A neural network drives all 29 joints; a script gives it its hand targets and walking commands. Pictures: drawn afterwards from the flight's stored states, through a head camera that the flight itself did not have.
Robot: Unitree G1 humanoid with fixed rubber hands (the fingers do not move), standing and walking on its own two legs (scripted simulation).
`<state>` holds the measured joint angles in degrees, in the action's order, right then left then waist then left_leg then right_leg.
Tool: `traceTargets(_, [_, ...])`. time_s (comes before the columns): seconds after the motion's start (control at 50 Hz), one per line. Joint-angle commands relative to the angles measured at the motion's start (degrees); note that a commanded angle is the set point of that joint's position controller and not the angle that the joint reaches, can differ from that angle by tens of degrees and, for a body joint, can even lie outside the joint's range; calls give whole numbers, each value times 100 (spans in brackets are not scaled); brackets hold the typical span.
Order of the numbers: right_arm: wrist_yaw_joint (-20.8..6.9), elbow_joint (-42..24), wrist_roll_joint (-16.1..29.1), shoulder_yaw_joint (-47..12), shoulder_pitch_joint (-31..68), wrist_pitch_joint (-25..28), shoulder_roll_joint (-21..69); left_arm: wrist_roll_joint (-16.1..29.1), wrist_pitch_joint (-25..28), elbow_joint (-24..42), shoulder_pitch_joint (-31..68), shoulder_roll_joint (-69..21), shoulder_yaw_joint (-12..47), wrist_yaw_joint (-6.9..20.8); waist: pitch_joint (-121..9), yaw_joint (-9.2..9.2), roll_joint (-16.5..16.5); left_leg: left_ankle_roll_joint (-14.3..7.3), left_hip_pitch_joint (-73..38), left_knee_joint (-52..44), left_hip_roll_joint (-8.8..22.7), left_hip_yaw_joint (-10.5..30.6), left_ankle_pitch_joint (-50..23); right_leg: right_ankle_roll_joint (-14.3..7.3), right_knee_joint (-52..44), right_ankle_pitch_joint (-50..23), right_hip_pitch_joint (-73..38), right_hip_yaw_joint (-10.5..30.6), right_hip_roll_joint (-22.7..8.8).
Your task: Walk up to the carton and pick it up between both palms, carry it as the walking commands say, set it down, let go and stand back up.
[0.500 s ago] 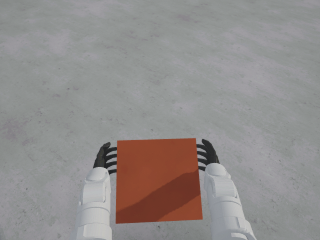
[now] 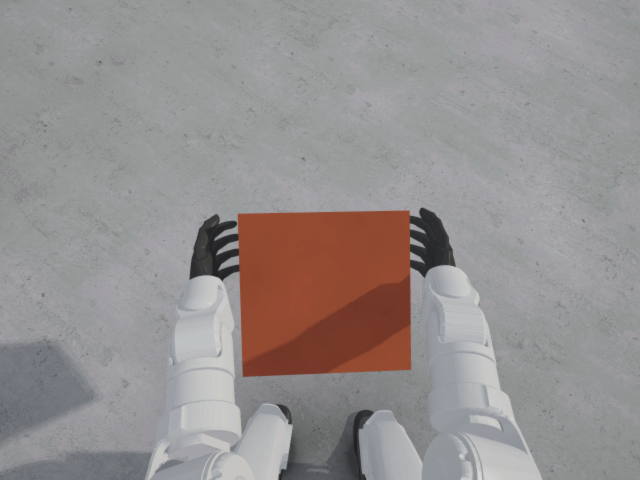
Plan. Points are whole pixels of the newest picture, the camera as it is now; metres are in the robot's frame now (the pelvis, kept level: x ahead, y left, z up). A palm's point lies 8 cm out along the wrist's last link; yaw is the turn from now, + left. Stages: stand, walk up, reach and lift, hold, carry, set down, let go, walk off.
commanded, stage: set down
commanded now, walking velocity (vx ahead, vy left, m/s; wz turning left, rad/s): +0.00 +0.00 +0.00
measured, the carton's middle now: (320, 279) +0.40 +0.02 -0.16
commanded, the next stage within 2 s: none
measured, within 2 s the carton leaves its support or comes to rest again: neither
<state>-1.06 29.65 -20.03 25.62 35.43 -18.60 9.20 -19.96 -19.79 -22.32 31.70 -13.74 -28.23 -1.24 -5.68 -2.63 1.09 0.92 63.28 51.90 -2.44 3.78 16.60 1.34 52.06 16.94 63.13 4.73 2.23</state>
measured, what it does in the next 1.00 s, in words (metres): lowers itself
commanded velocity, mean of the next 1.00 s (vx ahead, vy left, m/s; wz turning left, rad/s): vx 0.00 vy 0.00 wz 0.00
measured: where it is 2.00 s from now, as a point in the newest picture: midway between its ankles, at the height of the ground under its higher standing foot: (320, 467)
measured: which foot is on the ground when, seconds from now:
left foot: down 0.00-1.00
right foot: down 0.00-1.00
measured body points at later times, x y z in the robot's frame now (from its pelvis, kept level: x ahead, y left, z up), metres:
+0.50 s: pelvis -0.01 -0.02 -0.08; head +0.21 -0.02 +0.32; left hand +0.40 +0.17 -0.15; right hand +0.44 -0.13 -0.15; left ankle +0.06 +0.12 -0.67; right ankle +0.06 -0.13 -0.67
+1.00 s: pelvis -0.03 -0.01 -0.15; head +0.23 -0.01 +0.21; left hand +0.43 +0.17 -0.24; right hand +0.47 -0.13 -0.24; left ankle +0.06 +0.12 -0.67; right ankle +0.06 -0.13 -0.67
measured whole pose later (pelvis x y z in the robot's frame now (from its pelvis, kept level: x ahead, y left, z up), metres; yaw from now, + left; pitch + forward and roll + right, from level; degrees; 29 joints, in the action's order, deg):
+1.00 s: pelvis -0.03 -0.01 -0.15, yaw +0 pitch +45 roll +1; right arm 6.6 41.1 -14.2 24.0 56.3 -17.3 2.1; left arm -13.6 -19.2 -32.7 50.7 -4.8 -28.6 -4.5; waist -12.0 -3.1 2.3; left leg 3.2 106.7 88.2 -2.9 3.9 26.9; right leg 1.3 88.7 26.9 107.1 3.6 4.8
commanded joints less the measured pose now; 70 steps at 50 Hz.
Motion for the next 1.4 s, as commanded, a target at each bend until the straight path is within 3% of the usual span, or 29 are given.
traceTargets(0.0, [-1627,577,838,-3238,2875,110,5208,888,73,-693,3084,-5058,3527,1649,-4257,-50,-32,7,-2177,-196,-441,-219,-1288,-225,-126,-919,-1365,-410,593])
traceTargets(0.36, [-1279,923,1127,-3349,3566,95,5432,1162,124,-925,3872,-4736,3492,1724,-5329,-223,244,36,-221,1288,-567,-508,-1010,-42,1120,-921,-428,-350,652])
traceTargets(0.68, [-944,1333,1236,-3122,4403,195,5184,1333,208,-1224,4775,-4384,3229,1538,-5706,-247,281,122,819,2269,-645,-624,-663,16,2085,-571,590,-475,735])
traceTargets(1.04, [-892,1563,1398,-2941,5595,204,4806,1544,184,-1259,6039,-4171,3192,1294,-6187,-252,166,232,1355,3167,-672,-771,-486,-6,3110,-235,1665,-726,849])
traceTargets(1.38, [-887,1738,1399,-2709,6463,117,4490,1578,124,-1372,6976,-3799,2858,1355,-6273,-300,271,213,2174,3939,-655,-893,-339,11,3894,-97,2266,-818,828])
